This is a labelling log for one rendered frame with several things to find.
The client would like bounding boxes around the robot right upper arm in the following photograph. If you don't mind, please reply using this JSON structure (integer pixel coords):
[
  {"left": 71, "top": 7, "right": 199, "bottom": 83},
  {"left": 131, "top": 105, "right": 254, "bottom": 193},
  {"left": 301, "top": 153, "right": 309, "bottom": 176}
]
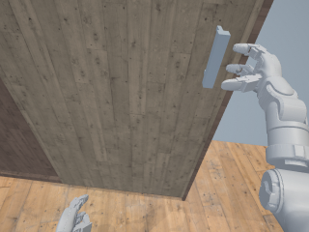
[{"left": 259, "top": 168, "right": 309, "bottom": 232}]

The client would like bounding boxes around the robot right forearm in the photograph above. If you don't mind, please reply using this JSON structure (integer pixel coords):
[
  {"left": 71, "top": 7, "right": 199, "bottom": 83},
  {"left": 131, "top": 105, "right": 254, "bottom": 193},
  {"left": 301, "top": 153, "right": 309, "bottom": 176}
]
[{"left": 257, "top": 75, "right": 309, "bottom": 174}]

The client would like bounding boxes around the wardrobe door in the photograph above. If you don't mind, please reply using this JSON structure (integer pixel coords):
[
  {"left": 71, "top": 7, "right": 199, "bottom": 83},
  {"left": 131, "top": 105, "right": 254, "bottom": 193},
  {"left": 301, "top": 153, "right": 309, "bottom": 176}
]
[
  {"left": 0, "top": 0, "right": 265, "bottom": 198},
  {"left": 0, "top": 77, "right": 58, "bottom": 177}
]

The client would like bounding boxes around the right robot hand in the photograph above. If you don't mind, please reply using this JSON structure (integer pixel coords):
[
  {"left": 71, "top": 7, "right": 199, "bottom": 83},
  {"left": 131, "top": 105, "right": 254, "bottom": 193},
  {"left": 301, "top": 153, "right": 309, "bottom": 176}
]
[{"left": 221, "top": 43, "right": 282, "bottom": 93}]

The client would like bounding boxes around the handle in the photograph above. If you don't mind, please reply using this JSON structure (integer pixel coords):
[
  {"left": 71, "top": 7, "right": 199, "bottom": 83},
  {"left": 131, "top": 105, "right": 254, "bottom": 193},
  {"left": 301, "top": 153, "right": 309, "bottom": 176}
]
[{"left": 202, "top": 25, "right": 231, "bottom": 89}]

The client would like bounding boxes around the left robot hand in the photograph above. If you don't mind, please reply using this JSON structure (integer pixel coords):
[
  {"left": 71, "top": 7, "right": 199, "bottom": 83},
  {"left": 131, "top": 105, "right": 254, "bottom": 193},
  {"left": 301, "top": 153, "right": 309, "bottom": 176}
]
[{"left": 55, "top": 194, "right": 93, "bottom": 232}]

